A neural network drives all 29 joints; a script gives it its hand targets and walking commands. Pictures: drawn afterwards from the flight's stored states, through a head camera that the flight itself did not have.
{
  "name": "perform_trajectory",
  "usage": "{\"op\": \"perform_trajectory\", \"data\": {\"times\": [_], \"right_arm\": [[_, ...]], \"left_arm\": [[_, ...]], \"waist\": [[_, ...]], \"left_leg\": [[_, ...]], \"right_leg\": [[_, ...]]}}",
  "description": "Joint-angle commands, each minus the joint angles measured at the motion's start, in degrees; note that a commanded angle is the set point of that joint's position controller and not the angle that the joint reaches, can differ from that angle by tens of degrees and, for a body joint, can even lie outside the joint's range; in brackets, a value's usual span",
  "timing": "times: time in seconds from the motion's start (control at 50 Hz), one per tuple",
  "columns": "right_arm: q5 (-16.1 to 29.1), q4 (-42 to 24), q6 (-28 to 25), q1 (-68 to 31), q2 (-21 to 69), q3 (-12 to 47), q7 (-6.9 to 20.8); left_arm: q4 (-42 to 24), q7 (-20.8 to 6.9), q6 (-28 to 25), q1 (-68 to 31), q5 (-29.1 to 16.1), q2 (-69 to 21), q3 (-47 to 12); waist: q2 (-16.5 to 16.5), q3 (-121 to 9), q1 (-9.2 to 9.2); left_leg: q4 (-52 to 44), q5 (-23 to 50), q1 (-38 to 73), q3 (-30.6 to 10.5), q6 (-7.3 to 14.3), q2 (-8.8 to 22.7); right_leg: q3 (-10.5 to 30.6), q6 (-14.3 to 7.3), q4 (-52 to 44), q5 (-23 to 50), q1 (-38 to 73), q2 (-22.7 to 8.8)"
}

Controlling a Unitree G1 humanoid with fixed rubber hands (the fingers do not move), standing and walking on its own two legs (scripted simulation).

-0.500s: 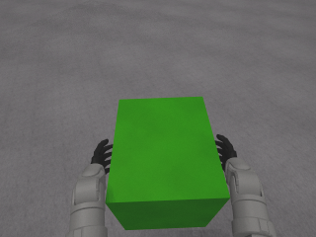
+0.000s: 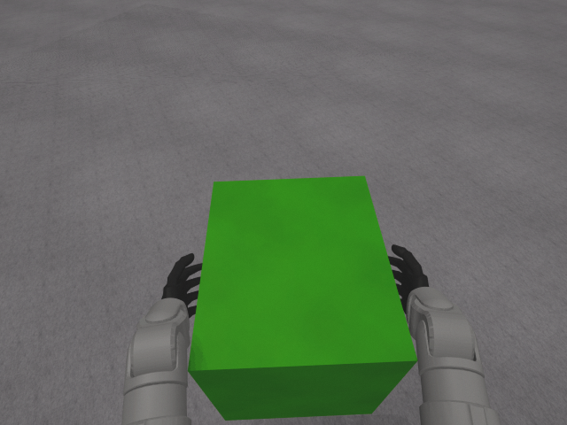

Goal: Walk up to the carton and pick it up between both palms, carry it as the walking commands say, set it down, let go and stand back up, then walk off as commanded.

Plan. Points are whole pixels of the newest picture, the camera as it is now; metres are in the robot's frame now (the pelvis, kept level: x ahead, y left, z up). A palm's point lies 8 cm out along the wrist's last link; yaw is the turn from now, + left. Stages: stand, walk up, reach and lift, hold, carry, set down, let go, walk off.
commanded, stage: reach and lift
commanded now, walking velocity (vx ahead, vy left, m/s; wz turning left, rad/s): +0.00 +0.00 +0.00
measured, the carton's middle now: (294, 299) +0.33 +0.00 -0.03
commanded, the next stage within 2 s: hold in 0.64 s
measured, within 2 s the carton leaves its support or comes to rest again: neither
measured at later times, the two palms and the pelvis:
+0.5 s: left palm (176, 311) +0.27 +0.17 +0.04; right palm (416, 302) +0.28 -0.17 +0.04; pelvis +0.01 +0.00 +0.00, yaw +0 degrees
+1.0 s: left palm (174, 314) +0.27 +0.17 +0.04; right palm (416, 305) +0.27 -0.17 +0.04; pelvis +0.00 +0.00 +0.00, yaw +0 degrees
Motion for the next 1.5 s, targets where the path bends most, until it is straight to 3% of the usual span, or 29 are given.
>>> {"op": "perform_trajectory", "data": {"times": [0.0, 0.3, 0.58, 0.86, 1.26, 1.28, 1.32, 1.38, 1.42, 1.46, 1.48], "right_arm": [[9.92, -4.07, -1.16, -25.81, 43.17, 31.75, 7.89], [10.18, -8.16, -0.54, -20.59, 40.73, 33.32, 6.47], [10.44, -9.52, -0.03, -19.26, 38.64, 33.37, 5.48], [10.21, -7.66, 0.10, -21.49, 40.55, 32.96, 5.83], [10.31, -7.94, 0.10, -21.12, 41.18, 33.43, 6.47], [13.18, -10.72, 0.96, -26.27, 44.30, 36.86, 6.33], [13.45, -10.27, 2.34, -23.99, 44.68, 36.89, 6.23], [16.62, -13.69, 5.33, -25.24, 44.64, 40.68, 5.30], [18.89, -15.71, 8.02, -23.06, 44.73, 42.59, 4.74], [21.38, -19.62, 10.91, -22.20, 44.35, 44.59, 4.29], [22.11, -20.91, 12.60, -21.89, 43.74, 44.98, 4.13]], "left_arm": [[-4.01, -8.18, -1.32, -25.94, -10.43, -43.21, -33.01], [-7.51, -7.56, -1.16, -21.42, -10.61, -40.23, -34.29], [-8.73, -6.95, -0.94, -20.15, -10.86, -37.57, -33.86], [-6.91, -7.61, -0.94, -22.94, -11.10, -39.16, -33.42], [-7.28, -7.90, -0.66, -22.27, -10.95, -40.19, -33.92], [-8.82, -8.55, 0.09, -27.87, -12.96, -41.67, -36.61], [-8.41, -8.38, 1.22, -26.99, -14.30, -42.99, -36.11], [-11.44, -7.64, 3.97, -26.40, -17.96, -42.19, -39.23], [-13.37, -7.05, 6.69, -24.29, -20.08, -41.97, -41.24], [-19.09, -6.63, 9.83, -25.37, -22.82, -41.91, -43.91], [-21.14, -6.55, 11.65, -25.79, -23.78, -41.78, -44.90]], "waist": [[0.32, -14.48, 0.09], [0.19, -13.84, -0.38], [0.28, -12.42, -0.44], [0.34, -12.59, -0.31], [0.60, -12.95, -0.32], [1.39, -18.75, 0.27], [1.10, -20.20, 0.60], [-6.78, -18.15, 1.61], [-11.44, -18.85, 1.61], [-9.63, -19.72, 0.62], [-7.10, -20.11, 0.07]], "left_leg": [[-1.83, 9.07, 4.16, -0.72, -0.18, -5.33], [-2.13, 12.67, 5.33, -1.03, -0.22, -5.48], [-2.28, 9.27, 4.18, -0.87, 0.10, -5.31], [-1.88, 6.33, 3.27, -0.69, 0.22, -5.19], [-2.12, 8.10, 4.05, -1.00, -0.01, -5.00], [4.58, 0.68, -3.25, -0.95, 0.23, 6.60], [8.51, -3.04, -7.93, -0.46, 0.22, 5.71], [17.16, -5.92, -14.83, 3.58, -0.92, 3.21], [20.15, -14.12, -16.22, 5.84, -1.07, 2.51], [16.02, -12.18, -12.51, 6.55, -0.45, 2.39], [11.89, -8.85, -8.56, 6.45, 0.34, 3.06]], "right_leg": [[0.52, -1.18, -2.35, 7.73, 1.77, 5.43], [0.64, -0.84, -3.08, 11.50, 2.95, 5.59], [0.71, -0.89, -3.26, 8.34, 1.99, 5.36], [0.68, -0.82, -2.80, 5.13, 0.61, 5.31], [0.66, -0.90, -2.97, 6.58, 0.97, 5.42], [0.13, -0.91, 6.59, -1.69, -8.49, -6.70], [5.00, -2.35, 6.45, -4.48, -11.36, -8.95], [12.90, -4.09, 5.41, -0.77, -13.21, -13.32], [17.04, -5.97, 6.45, 6.50, -14.25, -15.60], [14.74, -5.23, 10.40, 11.97, -18.49, -13.63], [11.84, -3.98, 13.64, 12.45, -22.11, -11.48]]}}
